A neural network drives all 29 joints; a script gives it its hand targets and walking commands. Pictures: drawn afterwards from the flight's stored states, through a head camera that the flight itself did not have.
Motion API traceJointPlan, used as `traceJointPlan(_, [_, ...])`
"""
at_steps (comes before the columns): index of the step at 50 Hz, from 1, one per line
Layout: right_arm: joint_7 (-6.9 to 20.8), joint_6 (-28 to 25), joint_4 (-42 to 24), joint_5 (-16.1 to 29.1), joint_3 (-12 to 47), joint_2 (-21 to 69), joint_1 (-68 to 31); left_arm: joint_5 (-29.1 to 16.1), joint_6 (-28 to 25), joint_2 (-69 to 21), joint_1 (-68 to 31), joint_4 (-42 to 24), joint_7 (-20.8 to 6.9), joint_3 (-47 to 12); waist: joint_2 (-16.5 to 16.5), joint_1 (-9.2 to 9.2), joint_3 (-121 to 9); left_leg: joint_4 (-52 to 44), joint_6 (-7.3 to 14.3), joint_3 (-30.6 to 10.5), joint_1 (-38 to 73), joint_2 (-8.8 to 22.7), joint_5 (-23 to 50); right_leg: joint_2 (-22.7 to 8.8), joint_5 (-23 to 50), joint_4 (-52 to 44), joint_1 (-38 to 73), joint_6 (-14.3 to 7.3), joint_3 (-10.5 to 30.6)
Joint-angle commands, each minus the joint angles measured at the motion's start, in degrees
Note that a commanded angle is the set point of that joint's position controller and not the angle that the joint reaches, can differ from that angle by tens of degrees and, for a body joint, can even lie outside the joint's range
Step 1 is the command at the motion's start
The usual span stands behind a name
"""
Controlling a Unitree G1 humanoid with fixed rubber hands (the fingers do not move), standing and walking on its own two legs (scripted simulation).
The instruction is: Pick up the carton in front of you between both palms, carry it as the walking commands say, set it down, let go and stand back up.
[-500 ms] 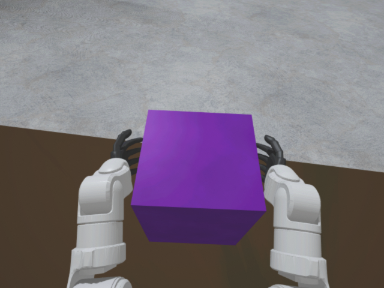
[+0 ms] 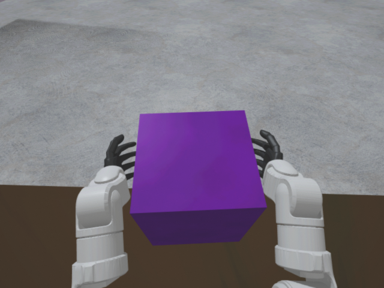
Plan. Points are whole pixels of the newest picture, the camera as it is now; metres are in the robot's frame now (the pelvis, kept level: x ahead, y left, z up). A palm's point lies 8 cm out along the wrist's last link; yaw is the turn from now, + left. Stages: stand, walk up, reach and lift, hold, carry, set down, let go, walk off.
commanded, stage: carry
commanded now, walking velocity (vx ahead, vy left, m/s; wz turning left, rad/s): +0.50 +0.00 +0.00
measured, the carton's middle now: (194, 184) +0.34 -0.02 +0.06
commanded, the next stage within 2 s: none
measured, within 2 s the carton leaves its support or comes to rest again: neither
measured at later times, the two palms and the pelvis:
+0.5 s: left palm (127, 109) +0.61 +0.15 +0.08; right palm (228, 104) +0.61 -0.15 +0.08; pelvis +0.29 -0.01 -0.03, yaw -2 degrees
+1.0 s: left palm (147, 75) +0.92 +0.12 +0.03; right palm (222, 72) +0.90 -0.18 +0.04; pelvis +0.59 -0.01 -0.07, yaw -2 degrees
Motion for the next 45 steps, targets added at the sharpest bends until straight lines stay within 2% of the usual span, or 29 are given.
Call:
traceJointPlan(1, [0.48,1.23,-2.69,10.35,31.34,39.36,-29.36,-6.75,1.12,-27.94,-26.71,1.26,0.99,-26.56,-16.87,7.03,-23.05,30.94,-4.18,-4.36,-30.06,-2.41,-5.41,-23.76,27.61,6.9,44.27,-10.79,34.48])
traceJointPlan(2, [0.02,1.41,-4.01,10.17,30.83,38.87,-30.25,-8.06,1.19,-29.51,-27.07,1.14,1.06,-27.1,-13.83,8.55,-25.3,36.44,-3.2,-6.92,-37.4,-0.05,-6.28,-25.24,5.64,3.14,46.39,-15.26,42.8])
traceJointPlan(3, [-0.26,1.33,-4.22,9.57,30.03,40.36,-31.52,-9.74,1.0,-33.66,-29.21,0.17,0.58,-28.89,-8.71,8.68,-22.76,34.63,-2.57,-7.73,-39.03,2.4,-3.42,-21.6,-9.63,-0.82,40.09,-13.76,41.82])
traceJointPlan(4, [-0.28,1.02,-4.28,8.54,29.37,42.46,-32.67,-11.44,0.7,-37.34,-32.68,-1.43,-0.19,-30.97,-3.62,7.51,-19.41,30.93,-2.34,-7.05,-37.74,3.49,-0.53,-18.94,-12.19,-2.53,32.72,-11.02,37.32])
traceJointPlan(5, [-0.12,0.56,-4.17,7.23,28.46,43.9,-32.86,-13.09,0.27,-40.67,-36.27,-2.7,-1.11,-33.27,-1.02,6.43,-17.4,26.44,-2.19,-7.49,-36.03,4.8,1.55,-17.73,-12.03,-3.35,27.44,-9.46,33.56])
traceJointPlan(6, [0.13,0.03,-4.03,6.13,28.05,44.94,-32.99,-14.54,-0.37,-43.42,-39.04,-3.44,-1.94,-35.05,-0.17,5.58,-16.8,22.34,-2.31,-7.62,-32.93,5.62,3.23,-16.97,-12.45,-4.07,23.01,-8.29,30.49])
traceJointPlan(8, [0.87,-1.28,-3.69,5.43,29.06,47.28,-32.91,-16.89,-1.85,-46.61,-42.1,-4.26,-3.36,-37.59,-1.81,5.19,-16.74,17.09,-2.68,-6.64,-31.18,6.17,5.3,-15.5,-10.07,-4.75,20.1,-7.57,26.87])
traceJointPlan(10, [1.21,-2.66,-4.09,5.53,30.55,48.18,-31.93,-18.06,-3.15,-47.58,-41.64,-4.5,-4.06,-39.05,-3.66,5.94,-17.69,12.66,-3.03,-5.8,-33.85,6.93,10.7,-15.07,2.57,-3.03,23.98,-7.02,23.45])
traceJointPlan(12, [1.15,-3.71,-5.01,5.37,31.5,47.63,-30.16,-18.11,-4.04,-47.2,-38.99,-4.42,-4.2,-39.44,-4.33,7.16,-18.85,8.25,-3.34,-4.78,-36.56,6.97,16.61,-14.28,15.67,-1.0,29.26,-5.56,19.8])
traceJointPlan(14, [1.04,-4.34,-6.42,5.3,32.22,46.56,-28.48,-17.75,-4.59,-46.09,-36.15,-4.71,-4.08,-39.53,-4.64,8.13,-19.3,3.49,-3.22,-3.81,-37.69,6.6,22.47,-12.46,22.39,0.63,33.3,-4.04,16.86])
traceJointPlan(19, [0.82,-3.94,-9.64,5.31,32.65,42.11,-26.22,-16.88,-4.4,-42.14,-31.9,-6.06,-3.32,-39.26,-4.01,10.46,-16.33,-13.79,-2.19,0.41,-34.33,2.73,34.44,-6.97,24.64,3.35,37.32,-2.42,11.65])
traceJointPlan(22, [0.8,-2.59,-8.76,4.2,31.12,38.96,-23.58,-15.33,-3.34,-39.54,-29.34,-4.4,-2.64,-37.98,-4.34,11.44,-13.71,-24.59,-0.21,1.38,-27.46,1.27,42.61,-6.16,19.15,7.26,35.76,-2.0,9.98])
traceJointPlan(23, [0.78,-2.11,-8.16,3.77,30.35,37.95,-22.97,-14.92,-2.88,-38.89,-28.77,-3.46,-2.45,-37.62,-4.43,10.78,-13.33,-26.96,0.56,1.29,-22.85,0.94,44.19,-6.24,18.62,9.97,33.78,-1.54,9.37])
traceJointPlan(24, [0.68,-1.63,-7.21,3.25,29.36,36.93,-22.15,-14.59,-2.39,-38.49,-28.66,-2.57,-2.29,-37.35,-4.91,9.02,-14.08,-28.01,1.2,1.67,-16.79,0.67,44.13,-6.48,20.08,14.31,31.53,-0.67,8.76])
traceJointPlan(25, [0.54,-1.21,-6.23,2.63,28.32,36.09,-21.36,-14.35,-1.87,-38.21,-29.25,-1.75,-2.18,-37.22,-3.7,5.96,-15.73,-30.75,1.47,2.07,-8.44,1.35,45.79,-6.02,19.08,21.71,28.33,0.92,6.37])
traceJointPlan(26, [0.45,-0.76,-5.32,1.97,27.08,35.0,-20.44,-14.21,-1.44,-37.79,-30.54,-1.16,-2.02,-37.03,-1.34,3.08,-17.67,-28.92,1.13,-1.17,3.23,5.32,49.53,-4.28,8.74,31.59,19.57,2.45,4.24])
traceJointPlan(27, [0.36,-0.27,-4.35,1.68,25.79,33.7,-19.56,-14.11,-0.82,-37.65,-31.52,-0.37,-1.81,-36.54,5.22,3.41,-19.77,-17.73,0.98,-11.78,15.26,15.7,72.08,-1.11,-23.16,41.13,5.54,3.14,2.25])
traceJointPlan(28, [-0.24,0.08,-2.83,1.6,25.08,32.52,-21.24,-14.02,-0.03,-37.87,-31.19,1.65,-1.52,-36.48,15.66,2.46,-23.36,-14.98,9.28,-30.45,27.43,26.2,81.15,4.67,-44.41,52.11,-9.25,5.57,4.87])
traceJointPlan(29, [-0.63,0.3,-2.25,2.53,25.47,33.0,-22.49,-14.27,0.23,-37.68,-31.43,1.13,-1.16,-35.57,15.62,0.34,-26.75,-18.13,16.61,-40.69,31.23,29.3,57.91,2.89,-46.14,59.93,-17.82,5.08,7.45])
traceJointPlan(30, [-0.35,0.08,-2.37,4.12,26.47,36.01,-23.2,-14.01,0.23,-38.69,-32.45,0.21,-0.85,-34.57,11.08,0.0,-25.32,-23.38,17.46,-43.82,25.34,26.23,35.38,1.34,-42.71,58.97,-21.23,3.33,8.67])
traceJointPlan(31, [0.44,-0.36,-4.25,6.2,28.37,40.18,-26.82,-13.17,-0.15,-40.97,-34.45,-0.35,-0.69,-33.65,3.62,0.68,-21.55,-26.35,14.55,-40.28,17.21,22.88,24.72,-0.74,-38.98,54.11,-19.93,2.8,8.53])
traceJointPlan(32, [1.42,-0.87,-6.14,8.34,30.97,43.99,-31.33,-11.93,-0.67,-42.98,-34.76,0.06,-0.68,-32.59,0.66,1.62,-18.04,-27.36,12.05,-35.81,10.29,21.02,25.22,-2.12,-36.68,48.35,-17.4,2.91,8.17])
traceJointPlan(33, [2.38,-1.49,-7.13,10.11,32.99,46.69,-34.79,-10.72,-1.32,-44.22,-34.4,0.83,-0.79,-31.83,0.04,2.78,-16.38,-28.84,10.02,-31.62,4.07,19.65,25.4,-3.0,-35.19,43.57,-13.04,3.3,8.0])
traceJointPlan(35, [4.1,-3.11,-7.53,12.99,35.76,49.96,-38.26,-9.52,-2.79,-46.14,-35.19,0.95,-1.24,-32.63,3.56,2.88,-16.06,-30.94,7.75,-26.45,0.34,17.68,28.22,-3.36,-31.18,38.28,-9.46,4.15,6.2])
traceJointPlan(37, [4.9,-4.36,-7.27,14.12,36.97,50.41,-37.45,-9.06,-4.13,-46.95,-34.52,0.66,-1.39,-34.1,6.02,2.36,-16.96,-29.45,6.81,-22.63,4.44,16.65,40.92,-3.86,-26.08,34.29,-12.14,4.55,5.24])
traceJointPlan(39, [5.02,-5.1,-6.69,14.18,37.26,49.73,-34.25,-8.75,-4.98,-46.44,-32.47,-0.07,-1.27,-35.04,6.43,1.27,-18.58,-26.51,5.71,-19.0,10.52,15.99,55.92,-3.83,-20.32,30.73,-15.54,4.51,4.5])
traceJointPlan(40, [4.94,-5.36,-6.55,13.96,37.2,49.16,-32.66,-8.57,-5.24,-45.89,-31.34,-0.45,-1.19,-35.34,6.55,0.88,-19.12,-25.3,5.03,-17.56,13.12,15.38,60.19,-3.61,-17.73,29.01,-16.77,4.4,4.27])
traceJointPlan(42, [4.68,-5.66,-6.72,13.32,36.88,47.84,-30.29,-8.56,-5.5,-44.61,-29.97,-1.65,-1.02,-35.75,6.77,0.09,-18.88,-23.77,3.93,-15.45,16.8,13.67,63.9,-2.78,-12.95,24.51,-18.7,4.11,3.6])
traceJointPlan(45, [4.07,-5.5,-7.86,12.67,36.17,45.26,-28.59,-9.46,-5.27,-42.3,-30.03,-3.73,-0.8,-36.13,6.01,-1.49,-16.67,-22.13,3.28,-13.1,18.73,10.64,63.21,-0.52,-6.4,14.66,-18.35,3.55,1.33])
